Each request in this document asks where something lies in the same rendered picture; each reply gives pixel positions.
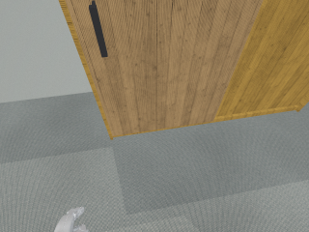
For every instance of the wardrobe door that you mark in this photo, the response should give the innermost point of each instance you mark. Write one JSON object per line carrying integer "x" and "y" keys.
{"x": 273, "y": 68}
{"x": 169, "y": 62}

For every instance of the handle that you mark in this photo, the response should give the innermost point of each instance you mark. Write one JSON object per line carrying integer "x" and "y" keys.
{"x": 98, "y": 30}

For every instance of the robot left hand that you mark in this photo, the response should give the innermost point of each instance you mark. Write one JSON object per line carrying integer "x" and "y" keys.
{"x": 66, "y": 222}

